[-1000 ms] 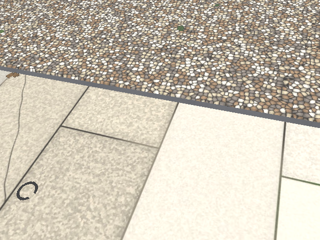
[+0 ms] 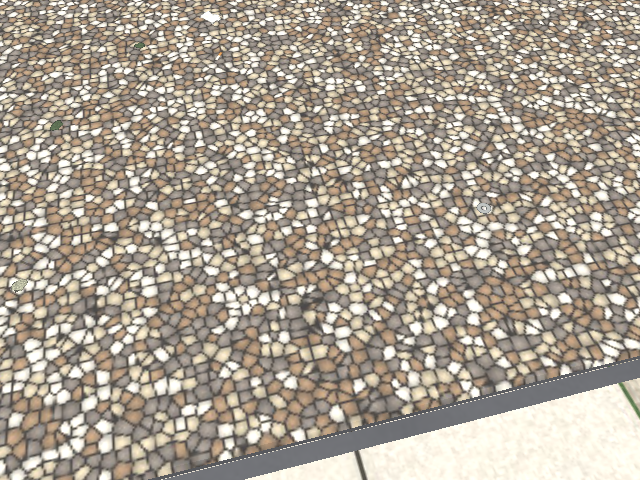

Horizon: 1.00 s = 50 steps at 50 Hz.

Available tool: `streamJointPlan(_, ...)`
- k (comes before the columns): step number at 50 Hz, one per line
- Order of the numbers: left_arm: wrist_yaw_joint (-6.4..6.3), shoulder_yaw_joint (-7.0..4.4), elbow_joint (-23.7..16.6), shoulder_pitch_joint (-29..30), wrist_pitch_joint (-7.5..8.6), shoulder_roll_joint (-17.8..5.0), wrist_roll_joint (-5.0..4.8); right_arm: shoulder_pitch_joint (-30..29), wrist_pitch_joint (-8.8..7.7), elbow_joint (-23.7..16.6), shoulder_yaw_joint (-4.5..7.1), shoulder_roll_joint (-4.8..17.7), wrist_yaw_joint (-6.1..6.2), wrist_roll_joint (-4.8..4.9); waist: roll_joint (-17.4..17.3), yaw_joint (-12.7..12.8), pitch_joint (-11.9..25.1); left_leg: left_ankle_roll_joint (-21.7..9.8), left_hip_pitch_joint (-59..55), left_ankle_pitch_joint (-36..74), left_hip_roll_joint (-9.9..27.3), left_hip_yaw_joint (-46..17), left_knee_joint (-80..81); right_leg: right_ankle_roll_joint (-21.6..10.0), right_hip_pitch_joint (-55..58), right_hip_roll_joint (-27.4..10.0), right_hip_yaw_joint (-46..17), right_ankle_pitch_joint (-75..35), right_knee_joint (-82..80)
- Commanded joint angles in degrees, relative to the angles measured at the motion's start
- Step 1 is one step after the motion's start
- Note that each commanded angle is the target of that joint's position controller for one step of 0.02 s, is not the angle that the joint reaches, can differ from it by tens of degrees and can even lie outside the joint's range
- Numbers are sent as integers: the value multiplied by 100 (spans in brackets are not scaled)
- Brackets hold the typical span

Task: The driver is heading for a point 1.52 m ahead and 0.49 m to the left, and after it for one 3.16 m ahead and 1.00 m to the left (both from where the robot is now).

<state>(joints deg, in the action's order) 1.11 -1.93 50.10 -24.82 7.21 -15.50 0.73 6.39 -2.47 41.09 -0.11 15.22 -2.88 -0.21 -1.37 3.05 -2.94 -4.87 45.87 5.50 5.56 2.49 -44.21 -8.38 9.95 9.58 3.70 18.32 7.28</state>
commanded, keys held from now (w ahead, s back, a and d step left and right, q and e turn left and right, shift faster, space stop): w+q+shift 0.64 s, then w+shift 0.20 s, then w+e+shift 0.16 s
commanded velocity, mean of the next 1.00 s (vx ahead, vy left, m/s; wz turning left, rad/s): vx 1.00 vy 0.00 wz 0.64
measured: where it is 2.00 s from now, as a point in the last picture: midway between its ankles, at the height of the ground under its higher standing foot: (162, 83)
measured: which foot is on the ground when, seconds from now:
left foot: up 0.00-0.10, down 0.12-0.56, up 0.58-0.94, down 0.96-1.00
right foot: down 0.00-0.14, up 0.16-0.52, down 0.54-0.98, up 1.00-1.00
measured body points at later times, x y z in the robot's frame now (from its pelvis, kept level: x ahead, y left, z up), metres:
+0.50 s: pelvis +0.50 +0.05 +0.00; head +0.53 +0.07 +0.45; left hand +0.71 +0.32 -0.04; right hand +0.54 -0.24 -0.12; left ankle +0.29 +0.06 -0.73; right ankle +0.75 -0.04 -0.69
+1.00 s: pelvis +0.90 +0.27 -0.02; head +0.93 +0.30 +0.43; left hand +0.65 +0.39 -0.15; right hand +1.24 +0.29 -0.07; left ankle +0.95 +0.39 -0.73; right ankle +0.78 -0.01 -0.67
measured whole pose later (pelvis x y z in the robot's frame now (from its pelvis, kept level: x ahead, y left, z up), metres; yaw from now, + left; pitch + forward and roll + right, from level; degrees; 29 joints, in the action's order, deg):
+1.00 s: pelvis +0.90 +0.27 -0.02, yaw +39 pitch +2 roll -1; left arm 0.4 -0.6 55.2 -32.6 4.4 -14.2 0.5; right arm -3.1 -3.8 35.5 -1.1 15.6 -2.4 -4.0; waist -1.6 5.9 -1.7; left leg -6.9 32.1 -9.5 -1.3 3.8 -39.0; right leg -1.7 2.6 -3.4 4.0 24.9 43.8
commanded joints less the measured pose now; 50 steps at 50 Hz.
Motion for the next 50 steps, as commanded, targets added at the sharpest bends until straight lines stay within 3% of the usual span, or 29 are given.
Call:
streamJointPlan(1, -120, -106, -154, -75, 141, -760, 5, -463, -116, -266, 53, 319, -73, 22, 385, -89, -166, -249, -1490, 799, -620, 652, 741, 682, -799, -1449, 383, -6368, -271)
streamJointPlan(3, -303, -161, -189, 89, 44, -1025, 86, -3, -68, -55, 132, 592, -63, -28, 765, -440, 261, -322, -1978, 296, -1023, 817, 834, 839, -105, -1700, 568, -8152, 509)
streamJointPlan(5, -440, -247, -315, 511, -171, -1257, 229, 1688, -2, 470, 330, 1042, 2, -33, 898, -1348, 963, -499, -3465, -570, -1412, 814, 695, 908, -181, -1872, 604, -9212, 2769)
streamJointPlan(6, -468, -311, -468, 1072, -265, -1431, 260, 3034, 25, 837, 478, 1263, 66, -35, 794, -2099, 1233, -833, -4617, -935, -1143, 290, 1016, 877, -986, -1831, 580, -8627, 4858)
streamJointPlan(7, -368, -241, -539, 1501, -235, -1080, 266, 3515, 76, 1050, 595, 1396, 155, 15, -50, -2231, 1023, -1073, -5450, -1289, -768, -284, 1012, 758, -2476, -931, 557, -3633, 7391)
streamJointPlan(8, -225, 23, -1054, 1014, -102, -100, 108, 2713, 117, 923, 646, 1674, 197, -136, -1713, -936, 1110, -2097, -6913, -1034, 337, -3028, 972, 1082, -5575, -214, -212, 1205, 9390)
streamJointPlan(9, -193, 135, -1301, 1000, 45, -327, 96, 2304, 128, 664, 659, 1512, 191, -90, -816, -983, 1686, -2453, -6978, -2697, 891, -4769, 2432, 910, -6147, -489, -1111, 839, 9197)
streamJointPlan(10, -139, 140, -1306, 1312, 139, -607, 162, 2056, 122, 598, 615, 1148, 224, -79, 235, -828, 948, -2112, -5973, -3550, 836, -4646, 3090, 755, -6024, -863, -1226, 185, 8394)
streamJointPlan(11, -108, 143, -1299, 1372, 151, -652, 203, 1825, 104, 629, 565, 932, 224, -84, 737, -485, 348, -1823, -4887, -3333, 647, -4202, 3294, 720, -5657, -1097, -1083, -67, 7691)
streamJointPlan(13, -79, 213, -1373, 1414, -103, -558, 409, 1671, -44, 635, 497, 870, 275, -45, 839, -98, -164, -1577, -3473, -2650, 83, -3381, 3410, 918, -5090, -1366, -967, 51, 6995)
streamJointPlan(17, 21, 355, -1894, 2473, -300, -418, 298, 1687, -256, 564, 555, 1051, 237, 4, 329, -274, -565, -1362, -1946, -1336, -580, -2436, 3790, 1212, -4193, -1553, -402, -1016, 4628)
streamJointPlan(21, 34, 403, -2122, 3116, -259, -292, 116, 2150, -235, 638, 667, 1191, 179, 98, -120, -875, -136, -879, -2965, 562, -652, -2348, 3380, 1089, -3645, -1158, -231, -2510, 2976)
streamJointPlan(23, -6, 372, -2192, 3181, -220, -391, 109, 2157, -205, 623, 710, 1244, 226, 66, -237, -906, 10, -726, -3608, 1117, -551, -2444, 2975, 1004, -3454, -1032, -337, -2375, 2385)
streamJointPlan(25, -108, 201, -1984, 2442, -175, -781, 103, 1989, -217, 558, 761, 1451, 266, 22, -215, -529, 635, -462, -3992, 2442, -538, -2490, 1857, 884, -2328, -752, -407, -1732, 2122)
streamJointPlan(26, -181, 72, -1747, 1461, -140, -1023, 68, 1701, -239, 488, 803, 1664, 247, -6, -217, 77, 1185, -349, -3802, 2501, -624, -2435, 707, 809, -1248, -834, -493, -1360, 2119)
streamJointPlan(27, -295, -102, -1455, 135, -117, -1362, 121, 1354, -314, 367, 764, 1495, 230, -44, -142, 750, 1833, -290, -3002, 1686, -808, -2267, -765, 682, 228, -1395, -889, -529, 2485)
streamJointPlan(28, -387, -247, -1295, -756, -114, -1741, 362, 1416, -365, 137, 515, 492, 256, 29, 1192, 787, 2547, -292, -1600, -2541, -1255, -1641, -2724, 450, 1649, -3093, -2755, 1383, 2209)
streamJointPlan(29, -307, -352, -1315, -157, -179, -2025, 342, 1940, -309, -216, 375, 432, 246, 245, 2742, 128, 3172, -204, -476, -3367, -1296, -1159, -3847, -109, 1887, -3945, -5714, 2252, 1025)
streamJointPlan(30, -269, -270, -1476, 524, -226, -1273, 302, 1399, -175, 4, 420, 879, 305, 58, 1397, 189, 2058, -240, -12, -2654, -758, -973, -3918, -35, 994, -3488, -4908, 2896, 841)
streamJointPlan(32, -229, -134, -1273, 750, -244, -676, 281, 757, -55, -41, 451, 885, 161, -103, 320, 123, 883, -133, -151, -2149, -399, -758, -3430, 148, -372, -2967, -2990, 873, 859)
streamJointPlan(33, -234, -100, -1039, 517, -202, -600, 262, 582, -2, -175, 408, 701, 60, -202, 429, 41, 616, -116, -213, -2158, -270, -794, -3298, 154, -786, -2773, -2457, 205, 804)
streamJointPlan(36, -94, -40, -547, 193, -17, -316, 101, 270, 142, -500, 237, 265, -72, -231, 658, -256, 266, -96, -25, -2239, -136, -862, -3003, 221, -1256, -2571, -1557, -1040, 524)
streamJointPlan(40, -28, -79, -432, 500, 91, -578, 85, -449, 105, -891, 104, 403, -179, -245, 569, -495, -241, -51, -430, -1045, -254, -593, -1155, 278, -1988, -2184, -189, -1918, -221)
streamJointPlan(43, -16, -112, -175, 21, 75, -902, 38, -1088, 32, -1024, 3, 369, -276, -211, 355, -299, -534, -230, -1628, -567, -530, 169, 187, 188, -2186, -2221, 261, -3039, -845)
streamJointPlan(45, -50, -146, 25, -253, 4, -1215, 9, -972, -11, -931, 35, 520, -193, -264, 506, -480, -269, -379, -2218, -966, -831, 443, 553, 156, -1429, -2291, 328, -5734, -157)
streamJointPlan(47, -135, -194, 94, -185, -109, -1569, 5, 645, -51, -437, 208, 865, -7, -330, 802, -1350, 739, -508, -4101, -1562, -1076, 224, 756, 198, -1360, -2363, 242, -7241, 2093)
streamJointPlan(48, -148, -177, 28, -33, -139, -1532, -32, 1713, -71, -99, 354, 1181, 111, -398, 737, -1905, 1248, -551, -5574, -1601, -687, -228, 1071, 261, -2261, -2101, 214, -6094, 3799)
streamJointPlan(49, -88, -28, -159, -340, -153, -701, 75, 2148, -101, 54, 487, 1747, 241, -458, -537, -1481, 2000, -420, -6815, -2948, 964, -1978, 1109, 224, -3512, -1413, 32, -480, 6047)
streamJointPlan(50, -92, -1, -397, -843, -158, -497, -232, 2029, -91, -126, 557, 1934, 282, -425, -1244, -1069, 3066, -730, -7456, -3702, 2156, -4767, 2219, 233, -4753, -876, -785, 858, 7718)
Velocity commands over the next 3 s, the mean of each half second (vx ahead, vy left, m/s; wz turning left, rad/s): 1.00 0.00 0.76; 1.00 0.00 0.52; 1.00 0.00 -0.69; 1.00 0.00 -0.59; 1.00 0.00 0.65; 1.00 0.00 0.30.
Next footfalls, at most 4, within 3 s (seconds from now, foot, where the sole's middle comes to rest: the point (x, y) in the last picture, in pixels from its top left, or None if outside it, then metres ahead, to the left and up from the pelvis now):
0.12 left None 0.33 0.06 -0.76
0.54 right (357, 335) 0.79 0.00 -0.76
0.96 left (189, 265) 0.97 0.42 -0.76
1.40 right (184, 143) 1.42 0.52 -0.76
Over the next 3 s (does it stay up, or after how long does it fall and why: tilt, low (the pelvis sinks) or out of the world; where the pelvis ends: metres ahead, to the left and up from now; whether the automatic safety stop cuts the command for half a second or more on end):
stays up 2.60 0.89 0.00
